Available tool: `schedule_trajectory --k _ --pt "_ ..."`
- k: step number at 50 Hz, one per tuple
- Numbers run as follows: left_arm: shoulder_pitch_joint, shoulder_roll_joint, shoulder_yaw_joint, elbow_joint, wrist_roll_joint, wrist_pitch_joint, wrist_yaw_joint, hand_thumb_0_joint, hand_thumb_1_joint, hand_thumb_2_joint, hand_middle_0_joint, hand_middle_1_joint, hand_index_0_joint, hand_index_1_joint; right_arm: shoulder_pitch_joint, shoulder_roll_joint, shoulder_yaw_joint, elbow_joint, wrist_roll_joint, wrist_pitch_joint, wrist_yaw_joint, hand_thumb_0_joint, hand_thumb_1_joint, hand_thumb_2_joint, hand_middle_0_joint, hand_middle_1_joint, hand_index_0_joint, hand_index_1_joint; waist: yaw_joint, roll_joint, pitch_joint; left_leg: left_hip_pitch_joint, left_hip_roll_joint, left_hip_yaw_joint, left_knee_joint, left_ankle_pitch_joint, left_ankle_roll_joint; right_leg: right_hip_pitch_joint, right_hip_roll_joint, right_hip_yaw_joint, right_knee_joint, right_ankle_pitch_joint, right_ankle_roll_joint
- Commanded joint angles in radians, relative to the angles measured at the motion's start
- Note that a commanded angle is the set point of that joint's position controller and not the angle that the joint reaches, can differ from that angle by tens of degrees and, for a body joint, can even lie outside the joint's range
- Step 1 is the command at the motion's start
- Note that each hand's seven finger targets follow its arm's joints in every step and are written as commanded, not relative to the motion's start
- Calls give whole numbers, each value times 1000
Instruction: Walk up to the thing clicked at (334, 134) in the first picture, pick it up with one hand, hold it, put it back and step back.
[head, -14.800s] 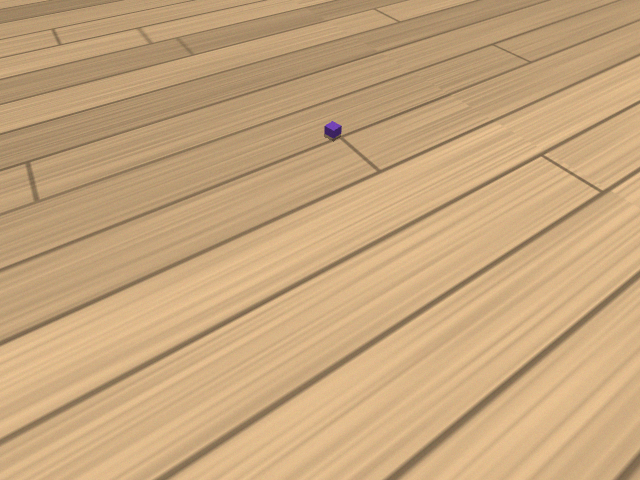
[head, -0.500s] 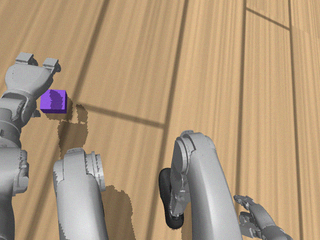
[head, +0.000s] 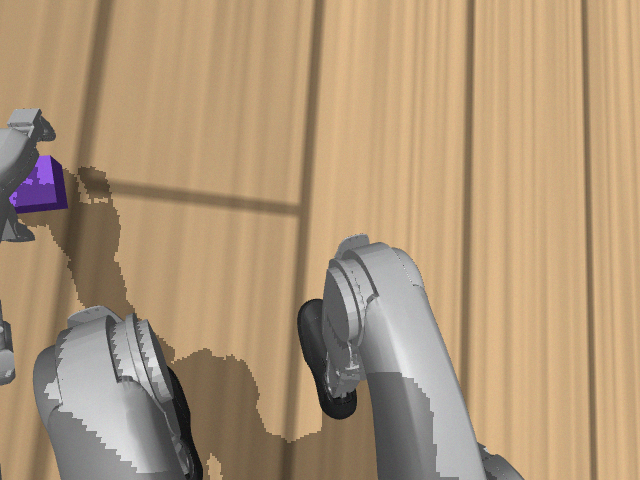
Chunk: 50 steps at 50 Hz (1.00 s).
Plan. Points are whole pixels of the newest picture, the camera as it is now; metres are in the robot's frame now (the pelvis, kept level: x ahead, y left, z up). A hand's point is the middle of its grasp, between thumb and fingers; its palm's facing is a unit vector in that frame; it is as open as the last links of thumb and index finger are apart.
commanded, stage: rest palm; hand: left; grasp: from above
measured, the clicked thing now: (31, 185) +0.49 +0.26 -0.29
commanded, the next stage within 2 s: close in 0.68 s
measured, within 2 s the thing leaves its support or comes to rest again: neither
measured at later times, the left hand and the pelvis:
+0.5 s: hand (15, 176) +0.49 +0.26 -0.24, palm faces -0.45 -0.06 -0.89, open 13.7 cm; pelvis +0.01 +0.01 -0.02, yaw -3 degrees
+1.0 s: hand (25, 189) +0.48 +0.26 -0.25, palm faces -0.46 -0.02 -0.89, open 12.6 cm; pelvis +0.00 +0.01 -0.02, yaw -4 degrees
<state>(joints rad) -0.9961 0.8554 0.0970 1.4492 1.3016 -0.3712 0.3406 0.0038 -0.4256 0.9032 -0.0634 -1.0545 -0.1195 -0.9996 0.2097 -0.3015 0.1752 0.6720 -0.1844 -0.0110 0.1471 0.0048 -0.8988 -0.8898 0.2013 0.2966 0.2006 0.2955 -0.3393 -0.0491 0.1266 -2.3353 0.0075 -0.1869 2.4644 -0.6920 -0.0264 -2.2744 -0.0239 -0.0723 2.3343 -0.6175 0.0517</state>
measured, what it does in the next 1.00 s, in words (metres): stands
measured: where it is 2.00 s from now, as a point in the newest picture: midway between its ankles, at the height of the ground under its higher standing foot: (257, 413)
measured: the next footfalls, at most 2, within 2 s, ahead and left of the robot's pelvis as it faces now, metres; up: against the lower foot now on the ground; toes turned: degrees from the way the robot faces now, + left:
none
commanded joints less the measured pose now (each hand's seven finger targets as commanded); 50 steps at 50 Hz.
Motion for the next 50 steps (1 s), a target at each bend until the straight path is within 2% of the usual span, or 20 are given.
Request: schedule_trajectory --k 1,5,7,9,10,14,17,18,19,21,24,28,29,32,35,36,38,42,45,50 --pt "-337 283 40 -108 35 -64 169 0 -438 880 -38 -995 -90 -940 168 -284 -106 12 -37 -10 -19 0 -894 -894 200 299 200 300 -28 407 -799 516 -19 141 -200 205 38 409 43 -92 -200 194 -78" --pt "-354 226 -15 8 101 -26 264 0 -437 898 -63 -927 -96 -892 155 -286 -98 55 -69 -33 -11 0 -889 -892 200 300 200 300 -53 447 -729 504 -13 127 -217 149 35 317 53 -117 -199 153 -74" --pt "-362 198 -46 66 121 12 293 0 -414 892 -71 -928 -109 -888 147 -290 -95 75 -85 -53 -3 0 -888 -891 200 300 200 300 -69 409 -699 484 -11 120 -205 134 37 287 58 -129 -198 139 -73" --pt "-379 186 -53 95 117 48 307 0 -395 909 -90 -931 -125 -893 150 -299 -91 82 -82 -73 7 0 -888 -891 200 300 200 300 -86 403 -680 478 -13 116 -199 139 40 278 56 -134 -189 153 -70" --pt "-389 190 -53 95 107 64 316 0 -396 911 -84 -946 -122 -905 136 -305 -91 86 -82 -80 10 0 -888 -891 200 300 200 300 -75 414 -679 475 -12 111 -208 136 41 282 58 -133 -192 153 -73" --pt "-393 172 -58 161 80 119 307 0 -401 870 -43 -977 -103 -914 128 -318 -83 77 -78 -125 36 0 -888 -891 200 300 200 300 -102 370 -658 458 -14 104 -183 152 50 288 53 -142 -161 186 -64" --pt "-412 215 -40 162 72 139 294 0 -402 867 -42 -991 -102 -927 128 -328 -77 62 -68 -144 46 0 -889 -893 200 300 200 300 -101 392 -662 460 -10 101 -186 160 51 310 54 -144 -159 195 -64" --pt "-411 250 -9 145 70 141 291 0 -396 862 -39 -1002 -104 -934 124 -337 -78 45 -71 -150 50 0 -890 -893 200 300 200 300 -93 390 -685 469 -9 101 -185 178 50 333 52 -144 -160 212 -63" --pt "-399 234 -23 173 69 148 286 0 -402 862 -38 -1014 -102 -947 115 -329 -69 43 -68 -154 53 0 -893 -895 200 300 200 300 -87 401 -676 468 -10 101 -190 170 48 323 53 -143 -153 203 -67" --pt "-373 288 23 172 70 150 278 0 -403 867 -43 -1017 -104 -952 128 -338 -70 38 -70 -155 58 0 -894 -896 200 300 200 300 -86 410 -687 470 -7 101 -186 194 48 350 56 -143 -150 221 -66" --pt "-355 269 16 144 61 148 259 0 -410 863 -41 -1030 -104 -964 129 -331 -67 20 -70 -153 66 0 -896 -897 200 300 200 300 -85 473 -703 526 -4 93 -195 242 37 348 56 -151 -135 248 -68" --pt "-341 307 43 117 54 130 237 0 -404 867 -53 -1027 -111 -966 139 -338 -58 5 -71 -146 74 0 -897 -898 200 300 200 300 -95 470 -680 513 -1 83 -177 256 34 348 56 -161 -130 254 -71" --pt "-344 304 40 102 52 123 230 0 -394 863 -50 -1034 -113 -968 153 -329 -47 -1 -75 -145 78 0 -895 -897 200 300 200 300 -109 460 -684 511 0 84 -174 261 38 380 58 -159 -136 263 -68" --pt "-333 312 53 81 39 98 220 0 -395 886 -66 -1025 -118 -970 162 -335 -44 2 -75 -140 79 0 -896 -898 200 300 200 300 -106 437 -667 492 0 82 -160 257 38 381 60 -163 -148 258 -70" --pt "-312 304 39 87 40 63 217 0 -385 906 -71 -1033 -121 -980 171 -338 -43 11 -81 -134 79 0 -895 -898 200 300 200 300 -108 447 -667 499 3 73 -175 234 34 388 64 -171 -156 236 -68" --pt "-317 288 22 101 47 56 213 0 -379 886 -68 -1034 -124 -975 170 -328 -32 3 -84 -135 82 0 -896 -898 200 300 200 300 -120 426 -644 495 3 76 -156 227 34 372 63 -174 -149 234 -65" --pt "-305 315 27 100 55 39 226 0 -377 929 -83 -1037 -127 -990 166 -333 -31 13 -87 -131 79 0 -896 -899 200 300 200 300 -103 430 -668 497 4 72 -165 217 34 394 68 -174 -156 232 -66" --pt "-320 329 11 103 87 24 269 0 -264 927 -166 -998 -207 -956 143 -350 -31 14 -98 -135 80 0 -887 -893 200 300 200 300 -104 440 -644 499 7 68 -177 181 34 366 75 -179 -152 205 -64" --pt "-311 282 -39 160 100 35 306 0 -218 893 -191 -977 -239 -927 109 -351 -25 23 -106 -152 82 0 -885 -892 200 300 200 300 -109 434 -588 476 7 66 -182 143 33 324 78 -184 -153 169 -65" --pt "-319 263 -61 200 107 86 369 0 -224 792 -186 -912 -242 -854 89 -366 -26 35 -108 -187 90 0 -886 -892 200 300 200 300 -115 428 -561 471 10 59 -193 138 31 305 76 -182 -157 171 -64"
